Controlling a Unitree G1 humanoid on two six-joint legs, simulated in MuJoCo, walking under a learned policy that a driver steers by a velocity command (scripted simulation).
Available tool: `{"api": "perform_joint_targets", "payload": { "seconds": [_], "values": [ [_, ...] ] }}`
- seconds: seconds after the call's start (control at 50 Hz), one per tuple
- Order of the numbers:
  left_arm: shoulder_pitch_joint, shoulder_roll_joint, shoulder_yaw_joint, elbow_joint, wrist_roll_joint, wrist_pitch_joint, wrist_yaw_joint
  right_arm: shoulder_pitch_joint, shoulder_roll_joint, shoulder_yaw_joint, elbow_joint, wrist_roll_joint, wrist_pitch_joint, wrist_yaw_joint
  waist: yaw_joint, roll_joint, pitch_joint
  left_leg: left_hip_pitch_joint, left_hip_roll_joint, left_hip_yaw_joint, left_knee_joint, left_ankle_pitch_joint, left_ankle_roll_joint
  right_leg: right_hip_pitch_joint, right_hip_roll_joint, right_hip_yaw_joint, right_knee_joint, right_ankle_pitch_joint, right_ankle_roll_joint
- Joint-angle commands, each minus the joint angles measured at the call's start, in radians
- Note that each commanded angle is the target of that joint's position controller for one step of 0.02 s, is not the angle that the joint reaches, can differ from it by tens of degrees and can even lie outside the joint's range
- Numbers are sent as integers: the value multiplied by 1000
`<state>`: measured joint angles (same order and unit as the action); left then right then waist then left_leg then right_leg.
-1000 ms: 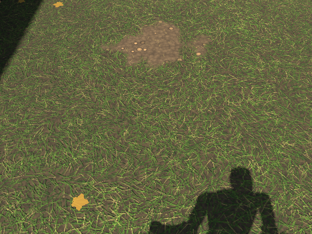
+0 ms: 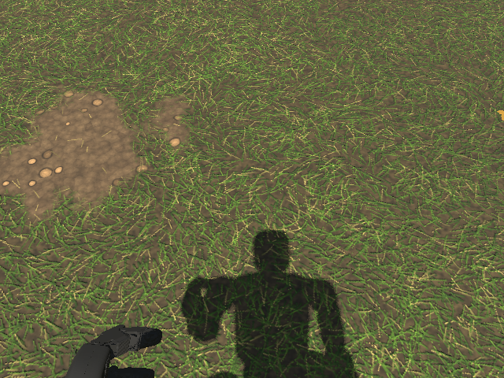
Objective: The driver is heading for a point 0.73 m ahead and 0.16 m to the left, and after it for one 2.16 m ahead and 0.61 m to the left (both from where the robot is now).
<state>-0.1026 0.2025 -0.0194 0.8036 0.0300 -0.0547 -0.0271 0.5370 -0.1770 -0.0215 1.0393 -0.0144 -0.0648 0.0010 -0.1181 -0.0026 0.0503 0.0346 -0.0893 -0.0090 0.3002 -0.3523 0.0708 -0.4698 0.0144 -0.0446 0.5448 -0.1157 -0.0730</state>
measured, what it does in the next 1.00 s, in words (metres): walks ahead, turning left: right foot, then left foot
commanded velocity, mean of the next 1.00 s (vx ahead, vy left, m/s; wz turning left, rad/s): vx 0.50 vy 0.00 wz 0.32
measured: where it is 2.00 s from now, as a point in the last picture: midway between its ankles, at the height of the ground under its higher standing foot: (165, 306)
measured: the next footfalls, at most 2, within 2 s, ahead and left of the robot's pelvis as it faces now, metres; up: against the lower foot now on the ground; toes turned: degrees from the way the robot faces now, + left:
right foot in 0.02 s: +0.15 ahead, -0.09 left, +0.00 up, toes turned -1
left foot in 0.54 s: +0.38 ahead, +0.16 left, +0.00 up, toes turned +22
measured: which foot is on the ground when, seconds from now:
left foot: down 0.00-0.02, up 0.04-0.52, down 0.54-1.00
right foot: up 0.00-0.00, down 0.02-0.56, up 0.58-1.00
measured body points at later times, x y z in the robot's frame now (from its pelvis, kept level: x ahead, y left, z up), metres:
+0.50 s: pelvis +0.24 +0.04 -0.01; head +0.27 +0.05 +0.44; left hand +0.12 +0.27 -0.15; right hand +0.48 -0.14 -0.11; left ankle +0.34 +0.16 -0.72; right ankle +0.11 -0.09 -0.73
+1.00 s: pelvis +0.47 +0.14 +0.00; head +0.49 +0.16 +0.45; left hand +0.52 +0.42 -0.12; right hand +0.55 -0.11 -0.13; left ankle +0.34 +0.15 -0.73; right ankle +0.68 +0.09 -0.69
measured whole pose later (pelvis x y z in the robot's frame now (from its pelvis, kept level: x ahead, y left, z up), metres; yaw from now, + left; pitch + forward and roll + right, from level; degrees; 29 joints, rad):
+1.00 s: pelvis +0.47 +0.14 +0.00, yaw +20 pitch +0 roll +1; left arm 0.14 0.24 0.04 0.85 0.02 -0.02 -0.04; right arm 0.39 -0.23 -0.04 0.96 -0.02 -0.08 -0.01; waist -0.04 -0.04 0.04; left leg 0.13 -0.13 0.03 0.12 -0.26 0.11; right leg -0.64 -0.06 -0.03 0.72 -0.02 -0.04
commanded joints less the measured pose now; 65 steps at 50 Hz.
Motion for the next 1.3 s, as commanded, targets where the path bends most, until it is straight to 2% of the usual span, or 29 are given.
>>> {"api": "perform_joint_targets", "payload": {
  "seconds": [0.02, 0.04, 0.06, 0.08, 0.1, 0.14, 0.24, 0.36, 0.44, 0.48, 0.52, 0.54, 0.56, 0.58, 0.6, 0.64, 0.7, 0.82, 0.98, 1.04, 1.08, 1.1, 1.12, 1.14, 1.16, 1.2, 1.22, 1.24, 1.3],
  "values": [
    [321, 152, 55, 48, 19, -35, 32, -5, -156, -25, -41, 12, -8, -1, 212, 17, -153, -204, 221, -122, 337, 754, 61, 509, -59, 88, -87, 2, -62],
    [488, 251, 79, 63, 41, -39, 47, -22, -113, -16, -93, 19, -17, 1, 267, -111, -295, -401, 144, -57, 614, 316, 45, 754, -333, 355, -100, 31, -122],
    [474, 277, 97, 75, 18, -16, 43, 88, -73, -15, -79, 37, -2, -7, 212, -227, -362, -634, 35, 9, 851, -233, 27, 841, -498, 643, -182, -26, -240],
    [416, 181, 82, 62, -8, -5, 37, -1, -166, -42, -67, 2, 18, -13, 204, -28, -202, -710, 95, -41, 898, -167, 30, 704, -426, 575, -228, -183, -203],
    [336, 135, 70, 55, -11, -8, 35, -68, -135, -43, -88, -7, 17, -3, 175, -48, -71, -720, 120, -48, 875, -87, 28, 566, -376, 454, -287, -174, -172],
    [287, 88, 62, 62, -11, -25, 36, -101, -96, -45, -89, -19, 33, 8, 122, -59, 27, -641, 161, -44, 820, -12, 8, 371, -305, 288, -364, -65, -116],
    [355, 107, 77, 103, -20, -66, 44, -200, -78, -54, -139, -19, 59, 30, 86, -55, 14, -673, 179, -28, 769, 155, -27, 343, -271, 95, -420, 105, -105],
    [432, 120, 80, 141, -15, -67, 44, -431, -58, -34, -232, -16, 58, 56, 119, -70, 49, -631, 165, 56, 467, 372, -22, 346, -235, -86, -398, 229, -72],
    [501, 165, 92, 163, -7, -52, 48, -522, -94, -34, -280, -24, 58, 67, 144, -65, 58, -608, 138, 114, 360, 266, 27, 480, -285, -125, -333, 359, -58],
    [509, 188, 98, 166, -3, -38, 55, -494, -114, -42, -280, -30, 56, 63, 126, -85, 23, -536, 83, 154, 332, 144, 67, 544, -294, -162, -205, 642, -43],
    [515, 210, 103, 164, -1, -18, 59, -311, -146, -62, -228, -31, 44, 53, 47, -83, -88, -318, 5, 169, 257, 96, 119, 534, -283, -198, 99, 766, -29],
    [515, 204, 100, 146, -2, -12, 55, -148, -204, -87, -178, -41, 35, 38, -24, -14, -183, -72, 47, 64, 192, 80, 163, 373, -260, -211, 369, 575, 3],
    [545, 90, 74, 68, -25, -20, 34, -109, -337, -120, -188, -40, 36, 22, 9, 241, -294, 259, 371, -453, 132, 1, 311, -69, -103, -212, 766, -154, 69],
    [442, 167, 93, 33, -15, -33, 27, -107, -347, -121, -206, -9, 50, 17, -11, 150, -350, 279, 453, -757, -24, 51, 350, -215, -5, 15, 897, -409, 76],
    [351, 168, 94, 4, -19, -43, 22, -155, -328, -114, -193, -4, 55, 7, 6, 74, -200, 189, 418, -574, -23, 126, 317, -297, -70, 68, 877, -312, 61],
    [365, 141, 88, 19, -15, -50, 25, -252, -237, -90, -198, 2, 46, -2, 89, -4, -53, -52, 323, -377, -43, 349, 235, -201, -131, 70, 694, -203, 58],
    [432, 120, 87, 35, 19, 6, 19, -281, -191, -71, -202, 16, 16, 1, 153, 13, -71, -156, 243, -250, -69, 518, 210, -78, -137, 60, 603, -183, 85],
    [274, 113, 86, 2, 0, 29, 2, -153, -189, -58, -144, 8, -12, 7, 98, 48, -1, -93, 229, -144, -152, 558, 125, -209, -151, 29, 404, 24, 83],
    [97, 95, 69, -57, -10, 17, -14, -87, -171, -34, -95, -12, -24, -20, 48, 43, 70, 78, 274, -2, -180, 669, 77, -245, -57, 8, 145, 109, 19],
    [129, 89, 66, -59, -5, 11, -11, -111, -179, -27, -81, -16, -25, -36, 83, 59, 51, 115, 282, 66, -63, 1033, 49, -120, 3, -64, 55, 27, -26],
    [302, 115, 77, -8, 3, 1, 1, -130, -210, -33, -80, -17, -19, -50, 151, 92, -43, 120, 275, 88, 197, 1352, 20, 54, 79, -104, 31, -35, -58],
    [448, 139, 88, 35, 9, -12, 6, -151, -229, -37, -86, -10, -14, -53, 212, 96, -111, 62, 264, 96, 397, 1286, 7, 213, 86, -77, -48, 39, -82],
    [579, 188, 106, 65, 27, -22, 13, -197, -231, -34, -116, 7, -20, -50, 286, 55, -191, -128, 215, 126, 683, 959, -14, 447, -19, 50, -95, 247, -140],
    [566, 319, 137, 53, 30, -16, 19, -96, -117, -14, -164, 28, -28, -36, 187, -230, -317, -543, 1, 143, 1123, -161, -72, 801, -378, 497, 10, 920, -334],
    [582, 299, 139, 52, -39, -9, 11, -117, -192, -30, -164, 7, -20, -36, 206, -62, -441, -599, 0, -45, 1230, -190, -66, 818, -401, 612, -41, 1072, -400],
    [408, 204, 117, 14, -44, 10, 19, -221, -184, -24, -199, -1, -21, -31, 156, 19, -176, -650, 99, -55, 1119, -51, -66, 534, -310, 419, -148, 827, -318],
    [378, 164, 106, 8, -42, 17, 24, -247, -187, -27, -206, -13, -9, -27, 130, 47, -104, -633, 117, -52, 1057, -38, -74, 427, -257, 369, -188, 749, -276],
    [368, 147, 99, 10, -43, 22, 30, -235, -178, -26, -216, -24, 13, -23, 103, 36, -82, -585, 128, -48, 994, -30, -87, 340, -216, 324, -217, 716, -252],
    [380, 204, 111, 10, -27, 16, 25, -205, -141, -19, -229, -23, 59, -23, 77, 1, -111, -517, 115, -23, 875, -5, -117, 248, -162, 267, -217, 768, -221]
  ]
}}
Keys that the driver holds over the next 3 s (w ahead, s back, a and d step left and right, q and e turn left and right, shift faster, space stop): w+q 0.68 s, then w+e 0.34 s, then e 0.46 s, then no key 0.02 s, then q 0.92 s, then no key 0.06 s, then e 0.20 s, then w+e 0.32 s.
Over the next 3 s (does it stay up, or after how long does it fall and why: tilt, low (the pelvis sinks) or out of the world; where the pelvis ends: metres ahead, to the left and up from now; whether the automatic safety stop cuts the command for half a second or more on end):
stays up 0.67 0.21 0.01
